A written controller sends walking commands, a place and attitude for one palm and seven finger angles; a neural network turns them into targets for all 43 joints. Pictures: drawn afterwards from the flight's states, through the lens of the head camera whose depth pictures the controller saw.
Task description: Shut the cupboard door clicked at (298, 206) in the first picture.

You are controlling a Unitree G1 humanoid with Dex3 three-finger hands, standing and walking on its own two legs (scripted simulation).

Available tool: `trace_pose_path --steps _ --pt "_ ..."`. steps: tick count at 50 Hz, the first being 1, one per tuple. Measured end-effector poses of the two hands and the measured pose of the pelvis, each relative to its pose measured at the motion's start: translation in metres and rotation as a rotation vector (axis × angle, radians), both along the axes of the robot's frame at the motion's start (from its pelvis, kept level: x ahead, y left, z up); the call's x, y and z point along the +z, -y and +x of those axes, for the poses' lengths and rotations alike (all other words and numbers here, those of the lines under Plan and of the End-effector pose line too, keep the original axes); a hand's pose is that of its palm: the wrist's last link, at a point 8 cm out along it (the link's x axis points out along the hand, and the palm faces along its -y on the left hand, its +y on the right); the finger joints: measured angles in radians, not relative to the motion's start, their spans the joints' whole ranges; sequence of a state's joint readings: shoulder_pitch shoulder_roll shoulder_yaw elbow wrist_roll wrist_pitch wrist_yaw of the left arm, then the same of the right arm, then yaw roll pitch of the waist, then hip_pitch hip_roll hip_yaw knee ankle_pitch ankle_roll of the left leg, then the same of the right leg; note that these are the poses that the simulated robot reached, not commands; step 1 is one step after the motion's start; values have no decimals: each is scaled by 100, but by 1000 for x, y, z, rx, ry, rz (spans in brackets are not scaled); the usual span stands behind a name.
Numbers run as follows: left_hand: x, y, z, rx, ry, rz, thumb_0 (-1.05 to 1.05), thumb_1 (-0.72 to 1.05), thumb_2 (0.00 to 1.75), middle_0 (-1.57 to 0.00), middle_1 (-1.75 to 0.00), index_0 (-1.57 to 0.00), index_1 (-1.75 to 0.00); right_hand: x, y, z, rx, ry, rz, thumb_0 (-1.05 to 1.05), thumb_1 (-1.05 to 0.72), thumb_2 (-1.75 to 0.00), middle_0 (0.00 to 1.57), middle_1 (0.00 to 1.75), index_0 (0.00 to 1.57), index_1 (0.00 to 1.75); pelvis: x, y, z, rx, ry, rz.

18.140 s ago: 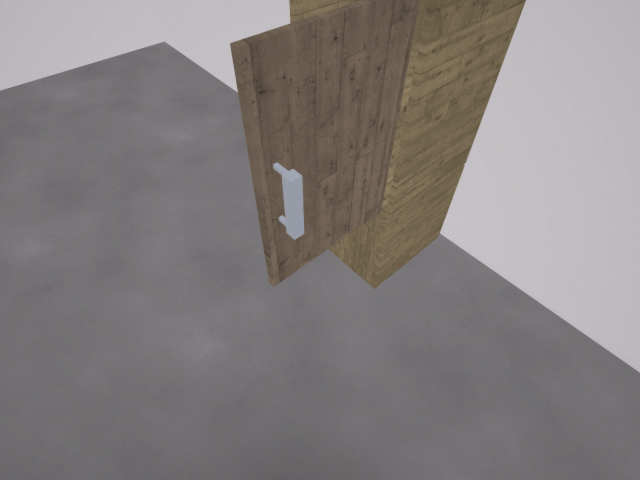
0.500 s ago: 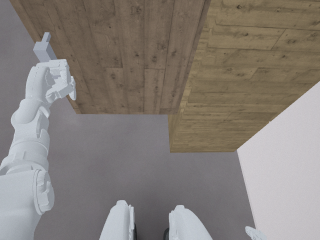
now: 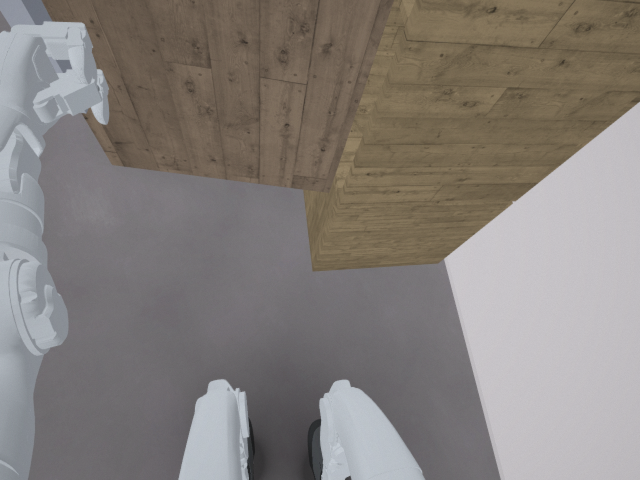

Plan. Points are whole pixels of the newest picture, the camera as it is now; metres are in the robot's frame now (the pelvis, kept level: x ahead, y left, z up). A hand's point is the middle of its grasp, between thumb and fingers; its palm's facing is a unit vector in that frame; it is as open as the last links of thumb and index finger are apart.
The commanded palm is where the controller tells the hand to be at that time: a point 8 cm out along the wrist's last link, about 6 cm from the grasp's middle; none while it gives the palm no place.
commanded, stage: push the door shut along its arc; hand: left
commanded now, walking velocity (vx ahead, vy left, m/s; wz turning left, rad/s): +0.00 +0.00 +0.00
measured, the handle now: (55, 39) +0.62 +0.26 +0.08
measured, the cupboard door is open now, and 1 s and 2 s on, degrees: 80 70 70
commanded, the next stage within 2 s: pull the fist back off the door in 0.42 s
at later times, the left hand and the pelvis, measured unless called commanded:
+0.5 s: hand (135, 49) +0.61 +0.18 +0.08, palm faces -0.28 -0.96 -0.03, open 3.1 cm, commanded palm +0.63 +0.17 +0.08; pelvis +0.01 +0.01 -0.02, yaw -2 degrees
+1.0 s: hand (130, 68) +0.57 +0.18 +0.09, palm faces +0.07 -1.00 -0.05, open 3.1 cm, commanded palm +0.53 +0.20 +0.08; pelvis +0.04 -0.01 +0.02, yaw +0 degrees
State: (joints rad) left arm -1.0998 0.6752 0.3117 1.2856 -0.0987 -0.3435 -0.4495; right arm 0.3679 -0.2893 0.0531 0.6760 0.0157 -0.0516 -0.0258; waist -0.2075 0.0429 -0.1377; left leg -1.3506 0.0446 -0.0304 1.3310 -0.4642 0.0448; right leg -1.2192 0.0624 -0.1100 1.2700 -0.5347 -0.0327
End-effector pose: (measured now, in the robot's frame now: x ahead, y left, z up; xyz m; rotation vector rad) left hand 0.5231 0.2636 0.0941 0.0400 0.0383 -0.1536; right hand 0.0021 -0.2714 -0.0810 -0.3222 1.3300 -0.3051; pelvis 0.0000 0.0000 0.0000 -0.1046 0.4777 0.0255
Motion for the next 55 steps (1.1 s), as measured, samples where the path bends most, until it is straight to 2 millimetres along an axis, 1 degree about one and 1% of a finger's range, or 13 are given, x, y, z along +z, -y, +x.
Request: trace_pose_path --steps 9,20,27,29,31,35,38,42,48,52,55 --pt "-4 11 32 -44 -8 -2 2 90 90 -130 -150 -130 -150 -3 -10 -10 -17 -19 -18 0 -90 -90 20 30 20 30 -10 -6 0 -8 -41 -16" --pt "-7 19 65 -87 -27 6 2 90 90 -130 -150 -130 -150 -7 -26 -31 -66 -93 -12 0 -90 -89 20 30 20 30 -18 -10 4 -20 -84 -28" --pt "-11 37 82 -136 -42 1 2 90 90 -130 -150 -130 -150 -6 -29 -41 -97 -130 -20 0 -90 -89 20 30 20 30 -21 -9 9 -27 -105 -32" --pt "-12 36 87 -34 -24 -102 2 90 90 -130 -150 -130 -150 -4 -31 -43 -92 -137 -16 0 -90 -89 20 30 20 30 -20 -9 10 -34 -111 -32" --pt "-14 39 89 68 -8 -109 2 90 90 -130 -150 -130 -150 -3 -34 -43 -84 -143 11 0 -90 -90 20 30 20 30 -18 -9 12 -40 -114 -28" --pt "-22 45 83 229 -27 -41 1 90 90 -130 -150 -130 -150 -2 -43 -43 -86 -158 94 0 -91 -90 20 30 20 30 -10 -7 17 -47 -103 -13" --pt "-25 46 72 252 -41 11 1 90 90 -130 -150 -130 -150 -1 -46 -41 -102 -161 144 0 -91 -90 20 30 20 30 -1 -4 22 -49 -87 0" --pt "-19 43 55 240 -31 7 2 90 90 -130 -150 -130 -150 3 -43 -33 -104 -155 172 0 -90 -90 20 30 20 30 10 1 28 -44 -57 14" --pt "-4 35 31 231 -17 8 2 90 90 -130 -150 -130 -150 10 -21 -7 -63 -109 151 0 -90 -90 20 30 20 30 22 10 35 -23 -14 26" --pt "-3 37 14 217 -13 5 2 90 90 -130 -150 -130 -150 14 -2 16 -24 -67 118 0 -91 -90 20 30 20 30 26 13 36 -10 9 33" --pt "-6 42 -1 205 2 -3 1 90 90 -130 -150 -130 -150 15 10 34 2 -30 97 0 -91 -90 20 30 20 30 27 15 36 -4 25 39"
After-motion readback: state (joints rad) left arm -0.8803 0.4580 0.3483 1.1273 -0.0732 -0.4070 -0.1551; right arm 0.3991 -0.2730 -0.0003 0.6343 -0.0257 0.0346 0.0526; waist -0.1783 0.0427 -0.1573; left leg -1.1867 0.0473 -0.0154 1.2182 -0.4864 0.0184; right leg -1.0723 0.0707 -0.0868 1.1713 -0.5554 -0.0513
